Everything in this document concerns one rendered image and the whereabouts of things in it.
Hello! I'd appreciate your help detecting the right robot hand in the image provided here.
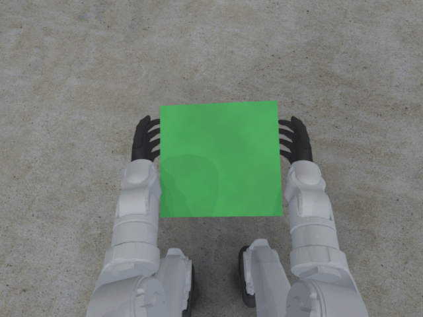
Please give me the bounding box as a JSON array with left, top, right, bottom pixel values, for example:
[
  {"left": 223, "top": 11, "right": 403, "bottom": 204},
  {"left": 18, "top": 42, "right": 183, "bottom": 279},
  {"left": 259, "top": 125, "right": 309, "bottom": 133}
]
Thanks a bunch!
[{"left": 278, "top": 116, "right": 313, "bottom": 164}]

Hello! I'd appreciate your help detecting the carton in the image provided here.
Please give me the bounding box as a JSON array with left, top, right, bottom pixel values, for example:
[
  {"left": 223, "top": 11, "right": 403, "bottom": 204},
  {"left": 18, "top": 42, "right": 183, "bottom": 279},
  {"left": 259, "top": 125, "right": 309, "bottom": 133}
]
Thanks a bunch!
[{"left": 160, "top": 100, "right": 283, "bottom": 217}]

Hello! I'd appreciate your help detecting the robot left upper arm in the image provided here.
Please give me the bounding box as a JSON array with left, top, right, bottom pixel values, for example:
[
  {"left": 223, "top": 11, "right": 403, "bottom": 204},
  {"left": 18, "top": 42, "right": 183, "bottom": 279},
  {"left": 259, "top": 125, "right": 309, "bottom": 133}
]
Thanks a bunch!
[{"left": 87, "top": 274, "right": 169, "bottom": 317}]

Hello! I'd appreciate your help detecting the robot right thigh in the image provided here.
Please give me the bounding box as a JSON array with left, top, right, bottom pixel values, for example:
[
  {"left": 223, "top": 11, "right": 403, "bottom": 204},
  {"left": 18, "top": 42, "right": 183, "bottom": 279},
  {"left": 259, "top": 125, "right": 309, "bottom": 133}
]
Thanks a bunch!
[{"left": 243, "top": 246, "right": 291, "bottom": 317}]

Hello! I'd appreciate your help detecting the robot left forearm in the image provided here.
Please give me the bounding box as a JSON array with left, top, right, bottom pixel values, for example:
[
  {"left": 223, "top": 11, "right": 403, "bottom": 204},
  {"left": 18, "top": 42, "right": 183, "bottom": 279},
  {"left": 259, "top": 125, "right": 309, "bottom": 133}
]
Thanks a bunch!
[{"left": 86, "top": 159, "right": 161, "bottom": 317}]

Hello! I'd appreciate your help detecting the left robot hand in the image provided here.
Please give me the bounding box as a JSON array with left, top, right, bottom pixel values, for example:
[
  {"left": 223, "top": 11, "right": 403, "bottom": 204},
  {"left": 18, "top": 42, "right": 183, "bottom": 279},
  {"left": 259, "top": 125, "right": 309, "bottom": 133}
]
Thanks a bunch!
[{"left": 131, "top": 115, "right": 160, "bottom": 162}]

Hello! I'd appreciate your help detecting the robot right forearm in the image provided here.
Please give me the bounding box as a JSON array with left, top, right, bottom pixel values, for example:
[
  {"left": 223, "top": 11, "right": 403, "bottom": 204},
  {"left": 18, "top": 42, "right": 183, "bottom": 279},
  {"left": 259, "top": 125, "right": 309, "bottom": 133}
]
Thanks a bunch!
[{"left": 284, "top": 160, "right": 367, "bottom": 310}]

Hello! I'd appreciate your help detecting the robot right upper arm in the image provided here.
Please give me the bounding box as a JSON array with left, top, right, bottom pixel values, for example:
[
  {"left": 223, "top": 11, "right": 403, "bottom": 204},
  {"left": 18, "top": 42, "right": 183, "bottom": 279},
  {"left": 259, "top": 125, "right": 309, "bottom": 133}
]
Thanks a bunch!
[{"left": 285, "top": 278, "right": 368, "bottom": 317}]

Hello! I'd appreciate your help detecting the right robot foot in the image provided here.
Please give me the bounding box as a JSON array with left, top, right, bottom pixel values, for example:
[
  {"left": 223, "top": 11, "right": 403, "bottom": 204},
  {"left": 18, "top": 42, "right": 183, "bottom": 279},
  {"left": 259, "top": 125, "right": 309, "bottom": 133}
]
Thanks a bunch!
[{"left": 239, "top": 246, "right": 256, "bottom": 308}]

